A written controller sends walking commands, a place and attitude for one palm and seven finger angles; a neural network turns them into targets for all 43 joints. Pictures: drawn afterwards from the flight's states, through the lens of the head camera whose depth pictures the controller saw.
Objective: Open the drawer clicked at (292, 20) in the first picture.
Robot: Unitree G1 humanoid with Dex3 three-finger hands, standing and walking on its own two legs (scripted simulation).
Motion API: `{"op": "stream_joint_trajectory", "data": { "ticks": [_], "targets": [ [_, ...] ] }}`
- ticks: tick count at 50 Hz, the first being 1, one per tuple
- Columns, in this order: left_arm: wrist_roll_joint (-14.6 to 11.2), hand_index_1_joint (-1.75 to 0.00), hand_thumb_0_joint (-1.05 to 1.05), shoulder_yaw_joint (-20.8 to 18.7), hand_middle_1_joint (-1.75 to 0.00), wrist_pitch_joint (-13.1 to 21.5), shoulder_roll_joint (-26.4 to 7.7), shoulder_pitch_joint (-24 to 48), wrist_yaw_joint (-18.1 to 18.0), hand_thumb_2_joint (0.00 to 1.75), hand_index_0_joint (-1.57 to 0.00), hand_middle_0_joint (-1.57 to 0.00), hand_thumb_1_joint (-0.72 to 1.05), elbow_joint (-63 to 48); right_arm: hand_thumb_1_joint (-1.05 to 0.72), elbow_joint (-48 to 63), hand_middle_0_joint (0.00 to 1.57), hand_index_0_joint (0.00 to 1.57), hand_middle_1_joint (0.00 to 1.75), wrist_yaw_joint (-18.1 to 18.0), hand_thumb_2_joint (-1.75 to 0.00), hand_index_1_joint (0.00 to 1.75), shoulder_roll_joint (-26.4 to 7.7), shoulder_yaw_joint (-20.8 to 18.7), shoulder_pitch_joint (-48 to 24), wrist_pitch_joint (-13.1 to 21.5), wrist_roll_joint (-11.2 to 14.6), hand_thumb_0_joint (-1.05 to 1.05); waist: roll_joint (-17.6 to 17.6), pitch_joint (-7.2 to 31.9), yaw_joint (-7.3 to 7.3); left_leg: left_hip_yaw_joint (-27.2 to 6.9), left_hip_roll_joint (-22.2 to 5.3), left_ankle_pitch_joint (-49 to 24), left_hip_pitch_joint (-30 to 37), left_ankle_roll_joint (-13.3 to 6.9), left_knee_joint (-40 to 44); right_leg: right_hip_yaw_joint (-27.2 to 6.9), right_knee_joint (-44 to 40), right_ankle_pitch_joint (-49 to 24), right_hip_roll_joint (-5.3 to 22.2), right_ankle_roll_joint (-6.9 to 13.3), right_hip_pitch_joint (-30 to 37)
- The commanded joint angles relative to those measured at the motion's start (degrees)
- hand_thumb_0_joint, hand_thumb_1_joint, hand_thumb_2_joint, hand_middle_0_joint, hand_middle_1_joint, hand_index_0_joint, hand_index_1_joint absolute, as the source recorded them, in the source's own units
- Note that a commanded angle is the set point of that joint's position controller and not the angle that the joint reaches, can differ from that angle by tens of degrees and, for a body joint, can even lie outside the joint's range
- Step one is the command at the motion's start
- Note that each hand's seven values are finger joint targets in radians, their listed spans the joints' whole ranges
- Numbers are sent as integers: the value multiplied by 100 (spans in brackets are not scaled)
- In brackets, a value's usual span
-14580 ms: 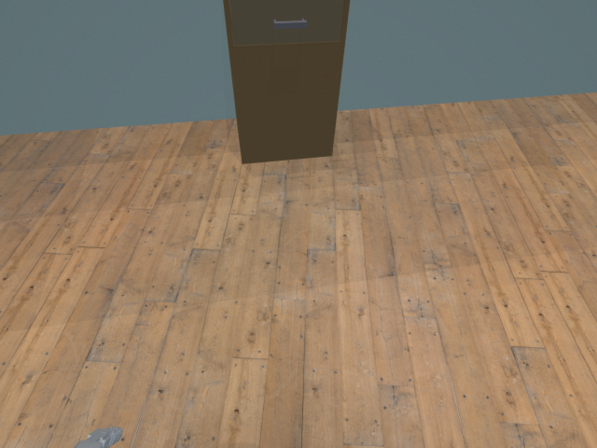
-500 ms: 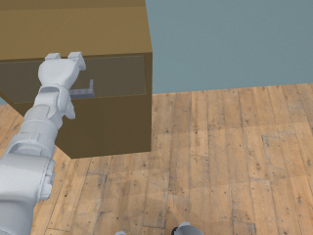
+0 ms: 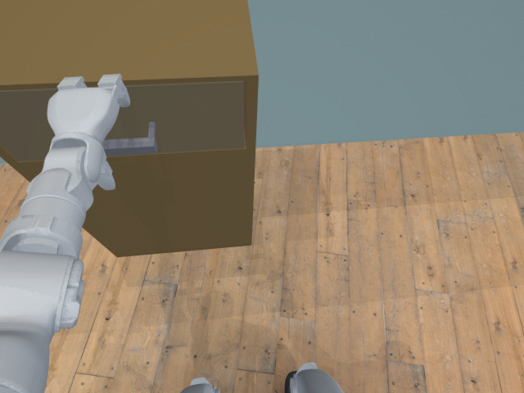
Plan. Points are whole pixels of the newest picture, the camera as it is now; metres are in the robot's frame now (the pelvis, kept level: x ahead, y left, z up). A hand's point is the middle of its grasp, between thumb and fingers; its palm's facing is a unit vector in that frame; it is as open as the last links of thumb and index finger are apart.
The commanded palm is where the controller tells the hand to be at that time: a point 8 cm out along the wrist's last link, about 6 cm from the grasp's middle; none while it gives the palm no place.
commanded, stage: move the hooked fingers above the handle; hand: left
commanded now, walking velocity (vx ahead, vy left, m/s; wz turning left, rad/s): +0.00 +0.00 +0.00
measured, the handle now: (118, 138) +0.56 +0.22 -0.02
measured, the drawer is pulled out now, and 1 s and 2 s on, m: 0.00 0.00 0.00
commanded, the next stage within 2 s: lower the fingers behind the handle in 0.88 s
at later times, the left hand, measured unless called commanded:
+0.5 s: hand (85, 144) +0.50 +0.24 +0.04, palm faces +0.00 +0.03 -1.00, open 13.8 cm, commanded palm +0.48 +0.22 +0.09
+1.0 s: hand (85, 160) +0.48 +0.25 +0.03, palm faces -0.19 +0.03 -0.98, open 13.8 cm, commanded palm +0.48 +0.22 +0.09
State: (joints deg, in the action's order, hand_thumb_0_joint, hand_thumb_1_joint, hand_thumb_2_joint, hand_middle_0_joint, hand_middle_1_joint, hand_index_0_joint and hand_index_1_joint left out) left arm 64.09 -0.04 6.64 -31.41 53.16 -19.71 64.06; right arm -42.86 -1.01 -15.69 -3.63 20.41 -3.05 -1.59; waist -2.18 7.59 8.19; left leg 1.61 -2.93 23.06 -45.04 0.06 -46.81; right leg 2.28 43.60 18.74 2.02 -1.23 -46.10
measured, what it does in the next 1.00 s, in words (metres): stands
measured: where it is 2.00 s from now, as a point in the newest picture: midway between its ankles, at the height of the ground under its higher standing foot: outside the picture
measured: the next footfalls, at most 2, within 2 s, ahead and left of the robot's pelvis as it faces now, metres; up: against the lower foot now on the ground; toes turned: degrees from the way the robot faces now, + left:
none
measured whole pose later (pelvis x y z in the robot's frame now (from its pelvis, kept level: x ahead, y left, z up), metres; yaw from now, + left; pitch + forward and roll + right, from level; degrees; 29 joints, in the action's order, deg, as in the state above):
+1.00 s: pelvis +0.00 -0.01 +0.01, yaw -1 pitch +19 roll -1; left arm 61.0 2.1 -0.6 -31.8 49.6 -12.7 65.5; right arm -41.6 -1.9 -15.3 -3.1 19.8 -3.8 -0.4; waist -3.2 5.6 6.4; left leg 2.6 -3.0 21.4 -40.9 0.2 -43.0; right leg 1.2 41.1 17.4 1.7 -1.1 -42.9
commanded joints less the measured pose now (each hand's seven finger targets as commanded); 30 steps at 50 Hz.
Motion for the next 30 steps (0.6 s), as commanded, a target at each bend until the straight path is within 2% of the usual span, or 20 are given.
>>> {"op": "stream_joint_trajectory", "data": {
  "ticks": [1,2,3,4,5,7,10,12,13,15,16,20,21,22,24,26,27,28,29,30],
  "targets": [
    [-31,-120,0,-227,-120,-673,-1388,2231,-91,30,-30,-30,-50,-399,-90,270,20,20,30,4,-90,30,-973,-271,1005,-21,15,0,-308,2499,10,10,359,-2733,1587,-163,431,58,-336,-2062,-452,258,1520],
    [-23,-120,0,-209,-120,-719,-1436,2289,-41,30,-30,-30,-50,-416,-90,279,20,20,30,-8,-90,30,-981,-266,1010,-54,30,0,-214,2497,46,33,353,-2697,1558,-175,442,38,-356,-2115,-444,229,1571],
    [-18,-120,0,-177,-120,-773,-1394,2209,14,30,-30,-30,-50,-372,-90,311,20,20,30,-11,-90,30,-977,-262,982,-82,46,0,-110,2444,16,37,359,-2587,1508,-184,481,30,-388,-2062,-452,225,1621],
    [2,-120,0,-55,-120,-819,-1267,2225,69,30,-30,-30,-50,-319,-90,313,20,20,30,-22,-90,30,-971,-261,961,-99,59,0,-41,2300,74,44,348,-2450,1492,-190,531,35,-436,-1982,-451,220,1575],
    [-17,-120,0,-24,-120,-841,-1228,2147,136,30,-30,-30,-50,-265,-90,349,20,20,30,-35,-90,30,-967,-244,937,-98,80,0,44,2145,50,51,351,-2263,1422,-198,592,33,-489,-1845,-448,216,1582],
    [-79,-120,0,-4,-120,-629,-1212,2365,273,30,-30,-30,-50,-631,-90,415,20,20,30,-86,-90,30,-957,-260,924,-68,82,0,-14,2198,90,30,337,-2148,1572,-221,623,-8,-539,-1735,-443,216,1576],
    [-139,-120,0,-300,-120,-117,-1499,2366,397,30,-30,-30,-50,-1294,-90,507,20,20,30,-170,-90,30,-923,-285,907,-27,37,0,-126,2595,-19,-12,335,-2369,1798,-244,568,-65,-461,-1894,-442,231,1777],
    [-120,-120,0,-349,-120,208,-1512,2531,317,30,-30,-30,-50,-1701,-90,502,20,20,30,-189,-90,30,-886,-306,930,11,-10,0,-373,2744,-29,-70,324,-2527,1958,-225,507,-50,-403,-1849,-441,240,1629],
    [-99,-120,0,-529,-120,291,-1640,2317,231,30,-30,-30,-50,-1710,-90,471,20,20,30,-175,-90,30,-896,-319,905,19,-27,0,-421,2713,-116,-66,331,-2617,1936,-215,463,-49,-361,-1869,-449,256,1583],
    [-36,-120,0,-722,-120,314,-1809,2207,0,30,-30,-30,-50,-1639,-90,419,20,20,30,-142,-90,30,-893,-294,864,4,-48,0,-442,2487,-154,-78,332,-2604,1724,-192,417,-1,-265,-1799,-457,272,1447],
    [-40,-120,0,-858,-120,286,-1937,2181,-119,30,-30,-30,-50,-1644,-90,397,20,20,30,-118,-90,30,-907,-284,847,-3,-72,0,-393,2541,-214,-71,346,-2667,1623,-190,405,8,-231,-1869,-452,276,1540],
    [56,-120,0,-560,-120,-255,-1542,1931,-424,30,-30,-30,-50,-1081,-90,340,20,20,30,14,-90,30,-916,-295,817,-1,-42,0,-436,2314,-173,-37,324,-2600,1555,-130,444,105,-233,-1713,-461,277,1303],
    [56,-120,0,-394,-120,-363,-1331,2072,-409,30,-30,-30,-50,-1072,-90,336,20,20,30,32,-90,30,-916,-317,854,3,-37,0,-441,2457,-104,-48,309,-2767,1711,-129,428,115,-249,-1790,-472,280,1307],
    [55,-120,0,-170,-120,-468,-1096,2127,-367,30,-30,-30,-50,-1085,-90,327,20,20,30,51,-90,30,-909,-346,906,11,-19,0,-519,2591,-65,-68,277,-2900,1924,-111,437,123,-280,-1798,-469,264,1266],
    [-63,-120,0,124,-120,-633,-726,2065,-154,30,-30,-30,-50,-1040,-90,317,20,20,30,66,-90,30,-907,-390,942,-5,19,0,-343,2662,-5,-85,251,-2962,2183,-115,474,115,-416,-1819,-498,248,1332],
    [-241,-120,0,494,-120,-580,-316,2451,125,30,-30,-30,-50,-1390,-90,304,20,20,30,21,-90,30,-897,-426,959,-9,33,0,-203,2686,174,-154,223,-3032,2457,-146,510,78,-530,-1854,-493,230,1341],
    [-314,-120,0,636,-120,-501,-167,2521,250,30,-30,-30,-50,-1542,-90,300,20,20,30,-3,-90,30,-886,-430,947,3,31,0,-241,2663,191,-152,221,-2994,2581,-167,541,62,-591,-1823,-494,211,1322],
    [-331,-120,0,425,-120,-400,-442,2552,334,30,-30,-30,-50,-1695,-90,280,20,20,30,-46,-90,30,-911,-443,946,-5,36,0,-191,2666,171,-170,228,-2942,2626,-174,546,47,-601,-1822,-502,216,1340],
    [-333,-120,0,482,-120,-286,-406,2621,400,30,-30,-30,-50,-1774,-90,307,20,20,30,-87,-90,30,-894,-412,901,-3,13,0,-262,2574,157,-167,261,-2876,2573,-186,576,38,-617,-1790,-487,220,1374],
    [-314,-120,0,260,-120,-175,-650,2550,414,30,-30,-30,-50,-1773,-90,323,20,20,30,-124,-90,30,-882,-396,893,-9,25,0,-207,2442,105,-179,279,-2705,2462,-189,605,41,-611,-1707,-488,241,1403]
  ]
}}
